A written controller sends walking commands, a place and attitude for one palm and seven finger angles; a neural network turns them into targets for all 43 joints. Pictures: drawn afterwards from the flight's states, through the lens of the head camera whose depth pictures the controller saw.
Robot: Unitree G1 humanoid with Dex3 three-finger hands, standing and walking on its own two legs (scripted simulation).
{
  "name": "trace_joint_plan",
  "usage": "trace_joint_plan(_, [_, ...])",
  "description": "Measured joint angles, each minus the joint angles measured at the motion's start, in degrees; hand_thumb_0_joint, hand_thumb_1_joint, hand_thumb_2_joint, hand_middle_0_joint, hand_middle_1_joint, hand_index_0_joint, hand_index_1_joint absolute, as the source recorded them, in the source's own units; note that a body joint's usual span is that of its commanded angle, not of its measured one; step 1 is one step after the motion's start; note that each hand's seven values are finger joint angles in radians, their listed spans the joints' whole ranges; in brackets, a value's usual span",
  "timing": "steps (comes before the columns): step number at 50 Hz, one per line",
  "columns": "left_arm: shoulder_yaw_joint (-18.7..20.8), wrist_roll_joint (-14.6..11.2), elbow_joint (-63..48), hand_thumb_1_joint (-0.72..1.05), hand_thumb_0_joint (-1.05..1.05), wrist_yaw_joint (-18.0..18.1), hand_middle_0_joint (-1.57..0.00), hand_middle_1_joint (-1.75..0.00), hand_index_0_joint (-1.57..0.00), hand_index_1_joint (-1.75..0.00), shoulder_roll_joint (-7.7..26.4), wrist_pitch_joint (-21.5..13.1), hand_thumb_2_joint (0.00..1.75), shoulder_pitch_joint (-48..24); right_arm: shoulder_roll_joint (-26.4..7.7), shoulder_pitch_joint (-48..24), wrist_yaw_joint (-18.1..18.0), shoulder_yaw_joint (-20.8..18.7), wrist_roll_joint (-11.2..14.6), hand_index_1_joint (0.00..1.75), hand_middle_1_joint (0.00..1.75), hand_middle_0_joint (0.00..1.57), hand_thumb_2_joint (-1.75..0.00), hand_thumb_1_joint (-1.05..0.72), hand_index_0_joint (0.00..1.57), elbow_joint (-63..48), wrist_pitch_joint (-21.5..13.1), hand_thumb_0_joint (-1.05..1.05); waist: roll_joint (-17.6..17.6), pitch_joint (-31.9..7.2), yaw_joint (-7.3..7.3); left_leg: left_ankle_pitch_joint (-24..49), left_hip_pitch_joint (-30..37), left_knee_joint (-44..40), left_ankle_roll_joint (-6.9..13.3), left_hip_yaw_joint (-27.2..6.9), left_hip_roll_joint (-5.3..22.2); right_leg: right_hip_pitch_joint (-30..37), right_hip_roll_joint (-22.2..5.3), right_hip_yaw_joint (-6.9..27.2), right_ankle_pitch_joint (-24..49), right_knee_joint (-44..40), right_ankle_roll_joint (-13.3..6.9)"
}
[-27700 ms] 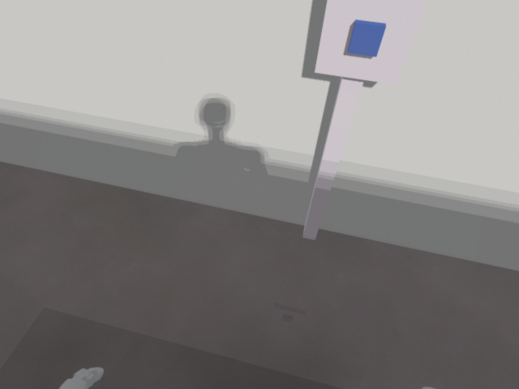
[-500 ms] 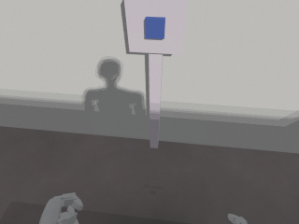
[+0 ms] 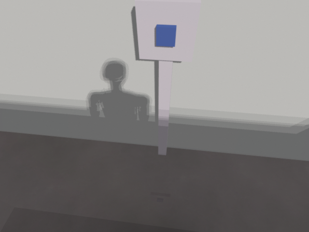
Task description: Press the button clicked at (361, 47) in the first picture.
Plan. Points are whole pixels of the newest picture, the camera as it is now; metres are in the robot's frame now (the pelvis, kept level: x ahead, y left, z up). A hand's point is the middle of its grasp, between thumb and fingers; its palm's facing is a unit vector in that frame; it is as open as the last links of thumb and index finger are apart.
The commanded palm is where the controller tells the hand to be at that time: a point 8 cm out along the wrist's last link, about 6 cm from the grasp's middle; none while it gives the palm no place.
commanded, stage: let the arm hang, fingers relaxed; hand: left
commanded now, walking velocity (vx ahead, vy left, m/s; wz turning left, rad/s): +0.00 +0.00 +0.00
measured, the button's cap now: (166, 35) +0.73 +0.00 +0.16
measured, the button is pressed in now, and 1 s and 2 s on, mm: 0 0 0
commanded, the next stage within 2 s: stand and wait in 0.40 s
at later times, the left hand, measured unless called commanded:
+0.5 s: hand out of the picture -0.01 +0.17 -0.18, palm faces +0.05 -0.98 -0.18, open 7.3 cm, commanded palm none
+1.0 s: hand out of the picture +0.00 +0.16 -0.18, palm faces +0.05 -0.98 -0.18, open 7.3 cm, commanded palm none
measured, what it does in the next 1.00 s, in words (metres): stands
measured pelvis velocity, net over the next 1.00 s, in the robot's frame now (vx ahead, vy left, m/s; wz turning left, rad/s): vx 0.01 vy -0.01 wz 0.00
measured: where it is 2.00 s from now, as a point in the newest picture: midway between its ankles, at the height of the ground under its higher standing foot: outside the picture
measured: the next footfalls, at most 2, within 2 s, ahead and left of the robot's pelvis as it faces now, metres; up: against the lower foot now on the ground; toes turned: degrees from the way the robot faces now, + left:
none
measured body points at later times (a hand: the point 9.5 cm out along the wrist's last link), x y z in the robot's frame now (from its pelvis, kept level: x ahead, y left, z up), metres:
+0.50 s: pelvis +0.00 +0.00 +0.00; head +0.01 +0.00 +0.45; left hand -0.01 +0.22 -0.16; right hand -0.04 -0.20 -0.17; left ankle +0.00 +0.11 -0.74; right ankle +0.03 -0.11 -0.74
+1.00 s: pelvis +0.01 -0.01 +0.00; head +0.02 -0.01 +0.45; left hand +0.00 +0.21 -0.16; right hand -0.01 -0.21 -0.17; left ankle +0.00 +0.11 -0.74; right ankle +0.03 -0.11 -0.74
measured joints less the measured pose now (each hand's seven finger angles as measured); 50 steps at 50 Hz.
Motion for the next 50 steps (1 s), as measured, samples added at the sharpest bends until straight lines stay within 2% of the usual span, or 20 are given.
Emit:
trace_joint_plan(6, [0.15, 0.09, 0.84, 0.91, 0.01, 0.17, -0.24, -0.35, -0.25, -0.35, -1.66, -0.47, 0.90, -1.56, 1.23, 0.82, -0.19, -0.02, 0.01, 0.30, 0.30, 0.20, -0.90, -0.91, 0.20, 1.62, -0.40, 0.00, -0.51, -0.36, -0.38, 0.21, 0.43, -0.44, 0.18, 0.33, -0.24, 0.13, -0.21, 0.34, 0.11, -0.01, 0.19])
trace_joint_plan(12, [0.63, 0.11, 1.48, 0.93, 0.01, 0.42, -0.21, -0.31, -0.21, -0.31, -1.68, -0.64, 0.90, -1.68, 2.08, 1.70, -0.41, -0.21, 0.02, 0.30, 0.30, 0.20, -0.90, -0.90, 0.20, 2.56, -0.59, 0.00, -0.85, -0.53, -0.69, 0.13, 0.63, -0.37, 0.23, 0.39, -0.29, 0.28, -0.26, 0.41, 0.02, 0.12, 0.25])
trace_joint_plan(33, [1.18, 0.21, 2.31, 0.91, 0.01, 0.55, -0.20, -0.30, -0.20, -0.30, -2.67, -0.74, 0.90, 0.02, 1.95, 1.39, -0.62, -0.84, 0.07, 0.30, 0.30, 0.20, -0.90, -0.90, 0.20, 2.63, -0.77, 0.00, -0.78, 0.47, -0.45, 0.12, -0.02, -0.27, 0.17, 0.24, -0.32, -0.39, -0.32, 0.29, -0.15, 0.41, 0.22])
trace_joint_plan(50, [1.12, 0.20, 1.83, 0.91, 0.01, 0.53, -0.20, -0.30, -0.20, -0.30, -2.30, -1.21, 0.90, -1.44, 1.63, -0.51, -0.58, -0.87, 0.07, 0.30, 0.30, 0.20, -0.90, -0.90, 0.20, 2.61, -0.90, 0.00, -1.04, 0.65, -0.47, -0.04, 0.48, -0.77, -0.47, -0.22, 0.22, 0.23, 0.25, -0.20, -0.54, -0.11, -0.27])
